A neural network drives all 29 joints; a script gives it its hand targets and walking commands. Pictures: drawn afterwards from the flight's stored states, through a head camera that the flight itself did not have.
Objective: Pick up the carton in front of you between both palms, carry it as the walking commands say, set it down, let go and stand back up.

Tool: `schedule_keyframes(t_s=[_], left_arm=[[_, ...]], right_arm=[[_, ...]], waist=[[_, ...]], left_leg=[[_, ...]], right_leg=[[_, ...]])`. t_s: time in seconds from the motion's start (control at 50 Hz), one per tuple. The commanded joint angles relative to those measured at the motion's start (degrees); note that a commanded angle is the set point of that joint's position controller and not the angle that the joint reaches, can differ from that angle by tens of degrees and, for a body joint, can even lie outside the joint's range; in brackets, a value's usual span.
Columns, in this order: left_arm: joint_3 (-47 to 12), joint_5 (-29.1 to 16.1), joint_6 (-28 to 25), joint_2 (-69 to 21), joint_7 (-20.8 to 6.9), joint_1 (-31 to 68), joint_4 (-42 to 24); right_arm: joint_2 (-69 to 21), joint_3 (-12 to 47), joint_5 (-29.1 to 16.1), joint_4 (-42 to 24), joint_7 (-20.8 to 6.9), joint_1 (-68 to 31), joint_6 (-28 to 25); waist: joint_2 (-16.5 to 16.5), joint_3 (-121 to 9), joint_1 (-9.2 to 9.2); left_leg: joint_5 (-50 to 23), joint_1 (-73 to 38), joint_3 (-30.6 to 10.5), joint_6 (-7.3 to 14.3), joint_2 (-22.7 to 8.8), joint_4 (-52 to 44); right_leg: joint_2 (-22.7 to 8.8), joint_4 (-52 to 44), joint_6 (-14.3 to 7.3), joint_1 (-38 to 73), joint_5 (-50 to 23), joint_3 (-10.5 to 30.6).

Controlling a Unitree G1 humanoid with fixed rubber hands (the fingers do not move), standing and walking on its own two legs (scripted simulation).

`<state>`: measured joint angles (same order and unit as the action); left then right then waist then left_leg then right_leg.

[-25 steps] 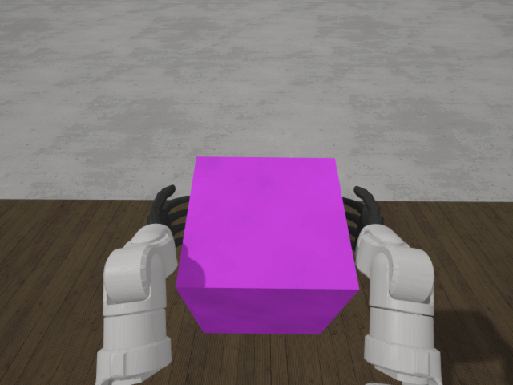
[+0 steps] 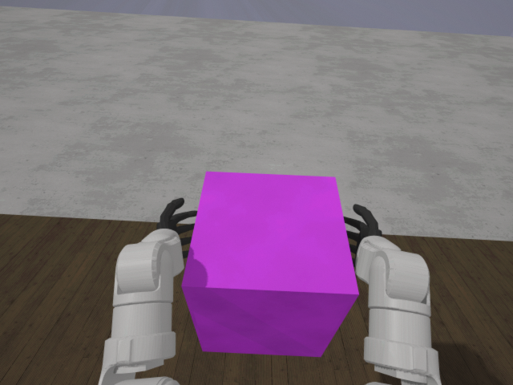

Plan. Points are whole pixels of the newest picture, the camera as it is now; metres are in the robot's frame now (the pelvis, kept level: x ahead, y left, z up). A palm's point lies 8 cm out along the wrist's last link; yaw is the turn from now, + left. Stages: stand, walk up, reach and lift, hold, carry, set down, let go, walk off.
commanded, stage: carry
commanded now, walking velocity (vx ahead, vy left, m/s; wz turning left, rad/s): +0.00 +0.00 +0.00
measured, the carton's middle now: (265, 268) +0.32 +0.00 +0.04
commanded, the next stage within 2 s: none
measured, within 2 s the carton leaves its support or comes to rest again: neither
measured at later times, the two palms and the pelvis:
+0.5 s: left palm (148, 233) +0.32 +0.19 +0.12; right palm (343, 248) +0.31 -0.11 +0.11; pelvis +0.00 +0.04 +0.00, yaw +0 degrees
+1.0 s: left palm (148, 237) +0.31 +0.19 +0.11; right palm (345, 246) +0.31 -0.12 +0.12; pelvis +0.00 +0.04 +0.00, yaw +0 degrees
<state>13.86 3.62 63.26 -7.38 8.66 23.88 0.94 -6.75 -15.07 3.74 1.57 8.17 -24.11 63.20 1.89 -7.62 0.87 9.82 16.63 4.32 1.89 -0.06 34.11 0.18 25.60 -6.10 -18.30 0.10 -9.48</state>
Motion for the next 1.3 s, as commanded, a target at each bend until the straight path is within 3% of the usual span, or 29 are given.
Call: schedule_keyframes(t_s=[0.0, 0.02, 0.06, 0.08, 0.14, 0.16, 0.22, 0.3, 0.36, 0.42, 0.48, 0.5, 0.58, 0.62, 0.7, 0.72, 0.8, 0.84, 0.86, 0.92, 0.96, 1.0, 1.02, 1.04, 1.1, 1.12, 1.16, 1.22, 1.28], left_arm=[[-36.3, -12.9, -2.4, -45.7, -1.2, 36.8, -8.6], [-37.1, -13.0, -2.8, -44.3, -1.0, 36.8, -9.2], [-36.0, -12.5, -2.9, -42.4, -1.1, 34.4, -10.0], [-36.8, -13.4, -2.3, -43.9, -1.5, 34.7, -6.2], [-38.4, -14.0, -2.5, -44.7, -1.7, 35.4, -10.4], [-36.4, -12.4, -2.1, -43.0, -1.8, 33.5, -8.0], [-35.4, -12.9, -1.4, -45.5, -2.2, 30.8, -5.6], [-35.5, -10.7, -1.9, -43.7, -1.3, 32.8, -7.1], [-37.4, -12.7, -2.2, -43.9, -1.4, 36.4, -10.9], [-36.7, -13.1, -1.8, -44.5, -1.5, 33.6, -7.9], [-32.8, -10.1, -0.9, -42.6, -1.5, 27.3, -2.3], [-35.0, -10.7, -1.9, -42.0, -1.8, 32.2, -8.9], [-35.4, -11.9, -1.8, -42.6, -1.2, 33.4, -8.3], [-34.1, -9.9, -1.7, -41.8, -1.2, 30.1, -6.8], [-35.8, -12.0, -1.9, -41.5, -0.8, 36.0, -11.0], [-35.4, -11.3, -2.0, -40.2, -0.8, 33.3, -10.5], [-35.0, -10.4, -1.3, -43.8, -1.1, 30.9, -7.2], [-33.0, -9.6, -1.1, -40.9, -0.9, 29.7, -4.5], [-34.4, -10.4, -1.5, -43.1, -1.3, 31.4, -7.9], [-35.3, -11.6, -1.5, -42.6, -1.4, 33.6, -8.9], [-36.5, -11.6, -1.3, -42.6, -1.1, 34.4, -9.7], [-34.9, -9.8, -1.2, -42.7, -1.2, 32.8, -6.8], [-35.2, -10.4, -1.6, -43.5, -1.6, 33.1, -9.8], [-35.6, -11.2, -1.1, -43.0, -1.6, 35.5, -7.0], [-37.1, -13.4, -1.5, -44.1, -1.5, 34.3, -8.7], [-34.5, -10.7, -2.0, -42.6, -1.2, 32.0, -7.5], [-34.1, -11.0, -1.0, -41.8, -1.0, 27.5, -3.9], [-36.8, -12.7, -2.1, -44.2, -1.1, 32.1, -10.7], [-36.8, -11.8, -1.7, -42.2, -0.9, 31.6, -9.6]], right_arm=[[-45.3, 35.4, -12.6, -9.6, -1.0, -39.1, -3.4], [-44.3, 32.7, -11.3, -3.4, -1.0, -33.9, -2.7], [-42.5, 33.2, -10.0, -5.5, -0.9, -30.6, -2.7], [-40.2, 31.1, -7.1, -5.1, -0.6, -29.6, -2.5], [-42.0, 33.9, -9.3, -6.6, -1.2, -30.3, -2.2], [-41.9, 33.4, -9.4, -7.0, -1.1, -31.2, -1.9], [-41.1, 33.7, -9.3, -8.6, -1.2, -30.9, -1.7], [-40.0, 34.6, -9.7, -7.8, -1.2, -32.2, -1.6], [-43.8, 34.3, -10.5, -5.8, -1.6, -31.0, -1.8], [-42.8, 34.4, -10.1, -7.8, -1.1, -31.4, -2.0], [-39.6, 34.9, -10.3, -6.4, -0.9, -30.8, -1.3], [-41.6, 34.9, -10.2, -8.6, -1.3, -32.2, -1.6], [-42.2, 33.7, -10.3, -7.2, -0.9, -32.2, -1.7], [-42.2, 36.2, -11.6, -9.1, -0.9, -35.2, -2.1], [-42.4, 34.0, -10.4, -5.9, -1.2, -30.2, -1.6], [-42.5, 34.7, -10.0, -5.6, -0.9, -30.2, -1.4], [-42.7, 35.8, -12.2, -9.8, -1.1, -34.4, -1.7], [-39.8, 34.2, -10.3, -6.1, -0.9, -31.4, -1.2], [-41.7, 35.6, -10.4, -10.0, -1.0, -33.4, -1.8], [-43.7, 33.4, -11.5, -6.2, -1.2, -32.8, -1.6], [-42.4, 32.7, -10.4, -4.3, -1.3, -28.9, -1.2], [-41.6, 33.6, -10.3, -5.0, -1.2, -31.2, -1.2], [-43.6, 35.5, -10.7, -8.7, -1.5, -34.0, -1.4], [-41.9, 32.8, -9.4, -6.0, -1.2, -33.8, -1.1], [-42.5, 34.6, -10.1, -5.6, -1.0, -30.9, -1.5], [-44.0, 36.8, -10.7, -11.0, -0.8, -36.4, -2.0], [-39.5, 34.6, -10.1, -8.3, -0.1, -32.7, -1.5], [-44.5, 37.2, -13.0, -10.2, -1.1, -32.3, -1.9], [-43.2, 35.6, -11.4, -7.2, -1.2, -29.0, -1.7]], waist=[[-3.2, -17.2, 0.76], [-6.5, -18.3, 0.18], [0.2, -18.1, 0.45], [-0.4, -18.1, 0.17], [-5.2, -17.5, -0.1], [-2.7, -18.6, -0.23], [-2.7, -16.2, -0.68], [-3.1, -11.7, 0.26], [-5.6, -13.6, -0.56], [-2.1, -16.5, -0.46], [-1.9, -11.8, -0.3], [-0.3, -10.8, -0.45], [-2.0, -15.1, 0.54], [-1.5, -14.0, -1.36], [-2.1, -15.8, -0.29], [2.1, -15.5, -1.12], [-1.5, -15.3, 0.26], [-0.6, -13.5, -0.82], [0.2, -14.9, -0.54], [-3.4, -14.5, -1.01], [-3.1, -9.8, -1.35], [0.9, -9.1, -0.93], [-1.3, -8.2, -0.85], [-4.0, -7.7, -0.07], [-0.8, -12.2, -0.4], [2.3, -16.4, -0.28], [0.1, -15.5, 0.57], [-1.2, -19.0, -0.46], [-1.4, -17.1, 0.02]], left_leg=[[-15.5, -3.3, -8.8, 2.6, -8.7, -3.1], [-16.0, -4.7, -8.6, 2.8, -8.5, -2.3], [-24.1, -2.2, -9.2, 2.9, -8.2, -1.4], [-24.8, -3.3, -9.1, 2.3, -9.0, -2.5], [-27.0, -4.8, -9.6, 3.9, -10.4, -3.6], [-27.5, -6.3, -8.8, 3.3, -9.5, -2.4], [-17.0, -2.2, -10.3, 3.6, -9.8, -4.6], [-13.8, -1.3, -9.6, 3.6, -9.2, -7.8], [-31.1, -5.3, -9.2, 2.9, -10.9, -5.3], [-20.0, -3.5, -8.9, 4.2, -8.7, -5.4], [-1.4, 2.7, -9.8, 3.4, -9.9, -10.7], [-8.0, 0.5, -10.3, 3.3, -9.6, -10.1], [-10.8, -3.0, -8.0, 3.3, -7.5, -6.5], [-17.3, -2.8, -9.5, 2.7, -8.5, -6.3], [-12.5, -1.6, -8.8, 3.2, -7.9, -5.8], [-11.9, -1.9, -9.0, 3.2, -7.8, -5.9], [-10.7, -2.3, -7.0, 3.5, -7.5, -4.5], [-18.4, -3.3, -7.7, 1.8, -7.3, -5.3], [-18.8, -3.5, -8.7, 3.4, -7.4, -4.5], [-10.8, -2.0, -8.8, 3.8, -7.6, -6.7], [1.9, 4.4, -11.8, 4.0, -9.7, -12.2], [9.1, 3.7, -11.2, 3.8, -9.9, -12.5], [10.8, 5.2, -10.8, 4.6, -8.5, -14.2], [7.6, 5.5, -9.2, 3.8, -8.9, -12.4], [-8.4, 0.5, -7.8, 4.4, -7.5, -6.6], [-7.6, -2.7, -6.5, 3.5, -7.2, -4.9], [-7.6, -0.5, -6.6, 3.7, -6.7, -4.5], [-16.8, -4.4, -6.0, 2.3, -6.3, -1.1], [-22.9, -4.0, -6.8, 2.5, -6.8, -1.8]], right_leg=[[-9.5, 1.5, 0.2, 9.5, -18.0, 9.6], [-9.5, 1.5, 0.0, 9.8, -18.0, 10.8], [-9.5, 4.6, 0.2, 12.0, -24.2, 8.8], [-8.6, 4.0, 1.2, 9.8, -18.3, 8.2], [-7.5, 3.6, 1.5, 6.9, -8.2, 8.3], [-7.8, 4.3, 1.0, 7.0, -9.8, 8.4], [-8.0, 2.7, 1.8, 7.4, -5.4, 9.0], [-8.0, 1.9, 2.1, 5.0, -0.1, 9.6], [-6.8, 3.2, 3.5, 3.2, -2.1, 7.1], [-8.6, 2.7, 2.9, 6.8, -5.0, 8.7], [-7.3, 0.5, 3.8, 7.8, 6.5, 7.9], [-8.1, 2.1, 3.2, 5.1, 1.2, 9.5], [-9.9, 0.6, 2.2, 6.7, -3.8, 10.5], [-9.3, 3.2, 1.9, 6.3, -6.6, 9.3], [-10.9, 2.2, 1.8, 7.4, -10.1, 10.9], [-10.6, 2.5, 1.6, 8.3, -9.1, 10.0], [-10.5, 1.5, 1.5, 6.0, -7.5, 11.1], [-10.4, 3.6, 1.7, 6.0, -13.1, 9.8], [-10.6, 3.0, 1.3, 6.2, -12.8, 9.7], [-10.1, 0.9, 2.0, 6.1, -6.1, 10.5], [-7.9, 0.0, 3.5, 5.6, 10.0, 9.2], [-8.1, -2.3, 3.5, 3.3, 15.4, 10.5], [-8.0, -2.3, 3.1, 3.1, 15.5, 10.9], [-7.8, -1.9, 3.4, 5.0, 10.1, 9.6], [-10.1, 0.6, 2.9, 6.7, -5.3, 10.4], [-10.5, -0.2, 1.9, 6.0, -5.7, 11.7], [-11.2, 0.2, 1.9, 7.4, -10.4, 11.3], [-10.6, 2.7, 1.9, 8.7, -23.9, 9.3], [-9.4, 5.2, 2.1, 8.1, -23.3, 8.3]])
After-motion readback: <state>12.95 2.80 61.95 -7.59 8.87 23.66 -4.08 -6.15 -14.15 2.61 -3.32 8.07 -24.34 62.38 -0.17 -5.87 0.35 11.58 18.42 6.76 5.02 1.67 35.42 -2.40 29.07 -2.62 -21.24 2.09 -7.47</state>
